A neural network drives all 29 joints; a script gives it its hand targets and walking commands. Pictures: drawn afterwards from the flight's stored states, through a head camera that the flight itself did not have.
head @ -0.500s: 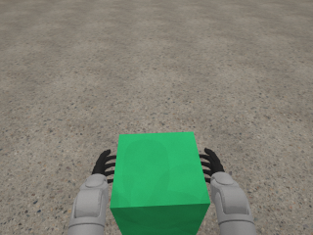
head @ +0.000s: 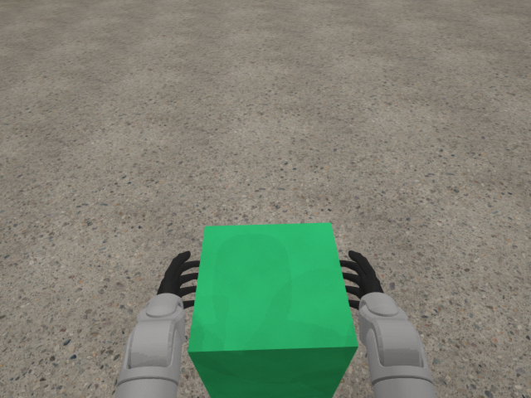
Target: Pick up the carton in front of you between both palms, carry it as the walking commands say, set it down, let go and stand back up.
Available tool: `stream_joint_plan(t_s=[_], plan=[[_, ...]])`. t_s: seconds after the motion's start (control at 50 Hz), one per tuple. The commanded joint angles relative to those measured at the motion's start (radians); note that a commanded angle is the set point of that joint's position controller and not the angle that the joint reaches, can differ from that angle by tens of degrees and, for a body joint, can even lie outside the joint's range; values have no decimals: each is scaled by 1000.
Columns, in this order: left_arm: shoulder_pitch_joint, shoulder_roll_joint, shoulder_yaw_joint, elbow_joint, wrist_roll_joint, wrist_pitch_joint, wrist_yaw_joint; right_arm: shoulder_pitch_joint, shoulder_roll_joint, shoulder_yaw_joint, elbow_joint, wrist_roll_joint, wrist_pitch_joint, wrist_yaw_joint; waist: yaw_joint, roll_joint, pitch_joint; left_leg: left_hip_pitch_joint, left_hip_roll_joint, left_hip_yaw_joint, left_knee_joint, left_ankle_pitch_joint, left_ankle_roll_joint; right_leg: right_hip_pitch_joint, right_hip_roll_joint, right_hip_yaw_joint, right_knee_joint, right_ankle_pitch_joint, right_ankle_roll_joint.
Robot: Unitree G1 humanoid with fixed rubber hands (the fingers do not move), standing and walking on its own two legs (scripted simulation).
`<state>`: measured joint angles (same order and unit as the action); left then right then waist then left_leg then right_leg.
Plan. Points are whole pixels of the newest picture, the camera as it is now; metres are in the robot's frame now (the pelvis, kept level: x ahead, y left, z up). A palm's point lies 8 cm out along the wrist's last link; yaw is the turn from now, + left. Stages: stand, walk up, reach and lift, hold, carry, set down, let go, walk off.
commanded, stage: hold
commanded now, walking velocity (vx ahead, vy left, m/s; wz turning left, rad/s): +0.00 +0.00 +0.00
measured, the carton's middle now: (270, 315) +0.28 +0.00 -0.06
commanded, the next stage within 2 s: set down in 0.60 s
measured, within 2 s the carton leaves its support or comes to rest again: neither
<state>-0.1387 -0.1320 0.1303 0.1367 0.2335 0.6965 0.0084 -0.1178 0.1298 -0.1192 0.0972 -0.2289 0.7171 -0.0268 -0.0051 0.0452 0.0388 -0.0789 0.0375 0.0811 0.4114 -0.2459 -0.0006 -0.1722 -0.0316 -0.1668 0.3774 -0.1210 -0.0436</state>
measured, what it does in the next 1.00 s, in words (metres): stands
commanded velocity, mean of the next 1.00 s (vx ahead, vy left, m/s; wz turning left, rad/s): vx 0.00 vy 0.00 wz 0.00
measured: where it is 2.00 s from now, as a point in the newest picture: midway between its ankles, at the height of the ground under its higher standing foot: outside the picture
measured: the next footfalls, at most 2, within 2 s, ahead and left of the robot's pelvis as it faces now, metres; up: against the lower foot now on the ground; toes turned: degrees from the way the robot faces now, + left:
none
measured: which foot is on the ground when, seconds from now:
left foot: down 0.00-1.00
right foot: down 0.00-1.00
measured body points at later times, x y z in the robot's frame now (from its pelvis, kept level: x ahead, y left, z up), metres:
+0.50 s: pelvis -0.02 +0.00 +0.00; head -0.06 -0.01 +0.44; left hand +0.27 +0.17 +0.04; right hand +0.28 -0.13 +0.03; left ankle -0.01 +0.12 -0.74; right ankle +0.06 -0.09 -0.74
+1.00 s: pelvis +0.00 +0.01 -0.02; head +0.03 -0.01 +0.43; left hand +0.33 +0.17 -0.01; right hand +0.34 -0.14 -0.03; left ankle -0.01 +0.12 -0.74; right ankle +0.06 -0.09 -0.74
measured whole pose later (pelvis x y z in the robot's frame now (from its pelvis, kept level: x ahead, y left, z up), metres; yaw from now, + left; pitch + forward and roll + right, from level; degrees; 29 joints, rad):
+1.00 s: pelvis +0.00 +0.01 -0.02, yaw +1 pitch -1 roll +0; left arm -0.46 -0.21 0.47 0.52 0.41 0.46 -0.04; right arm -0.44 0.20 -0.44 0.47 -0.38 0.49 0.04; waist 0.00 0.05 0.08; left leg -0.27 -0.02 -0.01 0.62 -0.33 0.01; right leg -0.36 0.01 -0.05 0.59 -0.22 -0.03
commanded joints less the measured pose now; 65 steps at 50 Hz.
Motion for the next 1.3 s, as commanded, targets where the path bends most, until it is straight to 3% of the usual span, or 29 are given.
stream_joint_plan(t_s=[0.0,0.04,0.1,0.16,0.18,0.28,0.34,0.38,0.42,0.54,0.58,0.6,0.62,0.64,0.66,0.7,0.74,0.76,0.86,0.88,0.96,0.98,1.0,1.08,1.12,1.22,1.24,1.26,1.28], plan=[[-418,-874,-435,-38,-190,-77,-221,-482,885,528,-107,237,-69,222,35,-23,-196,-252,-82,-199,-105,43,66,379,80,278,20,100,14],[-369,-889,-467,-64,-234,-59,-224,-466,892,575,-155,270,-48,222,63,-62,-304,-252,-80,-227,-101,126,75,478,83,262,34,193,25],[-447,-841,-391,-14,-178,-56,-229,-438,859,478,-49,177,-29,207,-9,-112,-144,-271,-93,-208,-99,-9,77,371,84,276,-15,13,20],[-527,-864,-413,39,-189,-56,-243,-482,895,434,50,202,-28,226,-8,-6,-134,-290,-77,-213,-121,-64,65,378,67,274,-15,-30,4],[-516,-883,-409,15,-195,-67,-239,-481,919,468,48,213,-35,245,33,-2,-135,-271,-70,-222,-128,-78,77,353,65,268,13,-45,6],[-546,-947,-444,-4,-216,-68,-255,-527,963,469,22,216,-39,274,2,-4,-197,-304,-85,-199,-120,-106,63,394,75,290,-3,-86,23],[-484,-940,-394,84,-199,-48,-251,-533,931,482,3,217,-31,273,31,-24,-167,-259,-79,-202,-154,-23,72,331,85,255,-2,9,23],[-527,-952,-420,89,-209,-46,-254,-520,919,447,59,212,-31,274,6,14,-174,-278,-75,-199,-132,-98,60,379,81,265,8,-54,15],[-538,-915,-426,69,-213,-35,-255,-543,931,435,81,197,-22,281,-15,-68,-186,-154,-77,-199,-126,-91,67,276,94,249,-11,-92,17],[-576,-922,-469,23,-235,-49,-263,-558,981,474,77,218,-29,283,12,-54,-206,-211,-86,-182,-118,-41,63,324,81,257,-11,-38,29],[-519,-968,-395,107,-198,-42,-261,-517,932,445,63,201,-26,276,-16,-26,-122,-219,-86,-194,-110,-101,52,288,82,262,-15,-101,15],[-550,-914,-285,147,-144,-42,-267,-599,936,402,79,162,-32,271,17,-38,-138,-313,-91,-194,-113,-142,54,336,65,290,-32,-151,14],[-636,-949,-333,165,-179,-59,-261,-618,918,371,175,147,-34,276,-23,-49,-111,-358,-69,-212,-124,-194,66,368,76,275,23,-156,25],[-559,-947,-339,195,-181,-59,-259,-605,931,415,125,186,-40,280,32,-68,-113,-310,-59,-222,-155,-130,80,360,93,233,25,-73,27],[-591,-990,-412,105,-222,-70,-260,-590,942,443,77,219,-48,282,-17,9,-183,-257,-94,-194,-95,-60,57,359,57,288,-1,-52,15],[-647,-958,-277,220,-156,-68,-265,-677,923,367,130,160,-52,272,-4,-34,-175,-291,-90,-198,-90,-115,57,340,61,279,17,-107,21],[-695,-962,-362,153,-188,-109,-259,-652,961,371,166,182,-95,280,-35,-18,-159,-294,-60,-230,-102,-108,63,317,92,253,66,-59,16],[-649,-982,-299,240,-121,-107,-240,-708,915,312,255,132,-98,286,45,-34,-142,-289,-75,-219,-96,-103,51,273,83,253,58,-67,9],[-717,-844,-110,412,-12,-207,-218,-696,855,138,460,47,-204,253,-3,-61,-169,-301,-88,-202,38,-49,57,104,76,264,145,-51,14],[-687,-859,-42,439,13,-225,-213,-763,794,133,332,24,-242,239,4,-8,-150,-386,-117,-177,62,-37,46,114,89,257,167,5,6],[-709,-656,62,532,112,-336,-204,-742,669,-23,442,-91,-330,185,9,-79,-149,-517,-122,-179,132,-8,50,16,101,258,228,48,32],[-686,-688,25,503,122,-369,-206,-813,690,5,417,-67,-362,178,56,-45,-173,-556,-135,-181,142,54,47,-6,111,260,239,112,33],[-669,-725,-30,472,80,-393,-207,-742,675,23,391,-61,-401,194,-16,-56,-262,-553,-129,-173,184,154,28,-12,124,247,275,224,20],[-802,-815,-218,379,-40,-544,-175,-800,757,181,441,25,-541,189,15,25,-597,-683,-176,-150,332,255,-13,-2,123,277,444,406,4],[-803,-783,-243,419,-32,-589,-152,-798,734,168,479,17,-593,182,-44,-25,-642,-707,-164,-174,418,332,-10,-183,134,259,511,414,31],[-856,-765,-291,501,-78,-621,-130,-895,761,297,383,68,-637,146,-40,-18,-959,-872,-202,-136,532,212,-21,-210,125,271,620,388,40],[-788,-789,-374,400,-136,-623,-124,-858,824,385,331,113,-626,155,-18,-80,-1145,-805,-200,-150,557,296,-10,-193,140,255,672,443,49],[-886,-813,-413,370,-151,-624,-115,-883,810,398,320,146,-640,163,-37,-29,-1167,-832,-210,-137,607,302,-23,-241,146,248,703,466,44],[-882,-870,-462,391,-187,-611,-108,-856,743,365,345,112,-634,160,-134,-43,-1120,-821,-205,-174,639,317,-36,-381,158,206,726,401,45]])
